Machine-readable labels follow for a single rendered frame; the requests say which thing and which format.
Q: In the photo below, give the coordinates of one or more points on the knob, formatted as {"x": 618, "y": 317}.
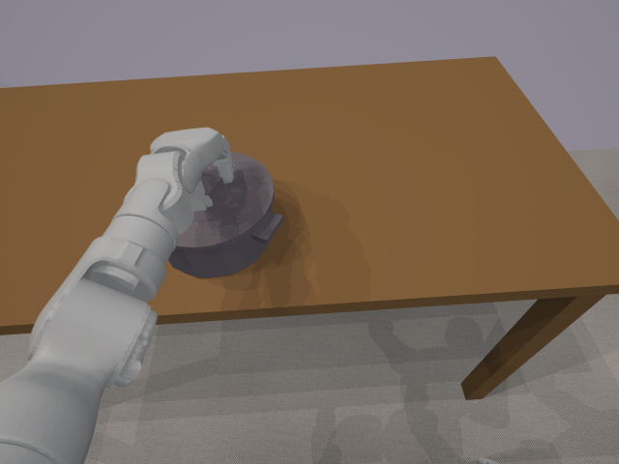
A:
{"x": 211, "y": 183}

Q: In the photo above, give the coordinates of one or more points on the pot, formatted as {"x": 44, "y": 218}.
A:
{"x": 229, "y": 259}

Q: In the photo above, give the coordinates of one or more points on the table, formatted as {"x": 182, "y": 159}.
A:
{"x": 400, "y": 185}

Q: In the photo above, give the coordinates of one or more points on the left robot forearm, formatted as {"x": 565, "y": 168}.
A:
{"x": 131, "y": 255}

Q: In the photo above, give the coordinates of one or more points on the left robot hand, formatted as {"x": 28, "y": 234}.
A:
{"x": 210, "y": 147}

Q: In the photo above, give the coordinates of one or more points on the robot left upper arm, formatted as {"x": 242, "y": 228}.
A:
{"x": 49, "y": 409}

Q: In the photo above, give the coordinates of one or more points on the lid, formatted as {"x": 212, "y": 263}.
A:
{"x": 238, "y": 207}

